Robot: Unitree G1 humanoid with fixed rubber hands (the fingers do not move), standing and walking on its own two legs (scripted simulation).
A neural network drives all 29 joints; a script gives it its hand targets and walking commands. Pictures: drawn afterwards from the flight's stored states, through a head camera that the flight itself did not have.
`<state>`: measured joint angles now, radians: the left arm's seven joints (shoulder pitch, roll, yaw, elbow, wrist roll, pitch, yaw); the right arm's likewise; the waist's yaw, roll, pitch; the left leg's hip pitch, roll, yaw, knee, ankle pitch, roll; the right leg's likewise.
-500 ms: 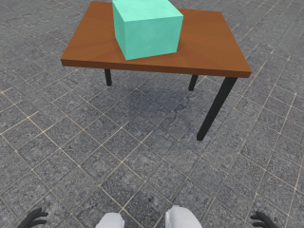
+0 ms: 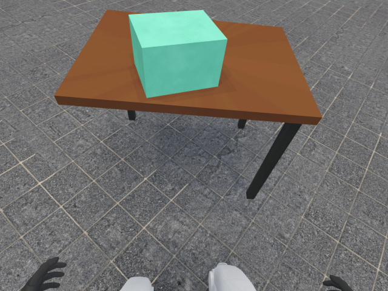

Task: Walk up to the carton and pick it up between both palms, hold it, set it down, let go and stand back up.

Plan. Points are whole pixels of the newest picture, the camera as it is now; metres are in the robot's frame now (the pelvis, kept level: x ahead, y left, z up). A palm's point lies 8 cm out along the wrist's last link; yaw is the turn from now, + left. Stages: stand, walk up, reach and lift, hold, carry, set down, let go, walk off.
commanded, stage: walk up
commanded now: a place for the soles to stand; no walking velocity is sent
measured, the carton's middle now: (175, 52) +0.79 +0.06 +0.05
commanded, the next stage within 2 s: none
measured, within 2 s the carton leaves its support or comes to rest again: neither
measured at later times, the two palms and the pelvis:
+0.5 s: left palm out of the picture +0.12 +0.30 -0.07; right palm out of the picture +0.10 -0.33 -0.06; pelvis +0.01 -0.01 +0.01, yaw +1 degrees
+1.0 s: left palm out of the picture +0.15 +0.38 -0.06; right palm (318, 276) +0.15 -0.26 -0.04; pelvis +0.06 +0.04 +0.02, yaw +4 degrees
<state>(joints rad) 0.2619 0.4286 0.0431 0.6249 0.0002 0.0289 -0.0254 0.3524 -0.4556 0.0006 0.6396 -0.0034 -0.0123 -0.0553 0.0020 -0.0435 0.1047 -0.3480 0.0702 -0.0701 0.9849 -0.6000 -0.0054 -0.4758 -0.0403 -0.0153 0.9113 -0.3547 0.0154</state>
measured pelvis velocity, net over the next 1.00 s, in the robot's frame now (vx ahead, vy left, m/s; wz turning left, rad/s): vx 0.06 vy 0.04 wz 0.08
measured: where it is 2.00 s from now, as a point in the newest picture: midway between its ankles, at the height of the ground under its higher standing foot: (169, 250)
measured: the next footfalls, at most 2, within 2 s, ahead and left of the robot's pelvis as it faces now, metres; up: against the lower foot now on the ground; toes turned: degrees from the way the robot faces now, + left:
right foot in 1.18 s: +0.28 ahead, -0.10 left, +0.00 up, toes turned +3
left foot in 1.46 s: +0.35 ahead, +0.19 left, +0.00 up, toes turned +4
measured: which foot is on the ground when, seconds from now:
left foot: down 0.00-1.00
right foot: down 0.00-0.86, up 0.88-1.00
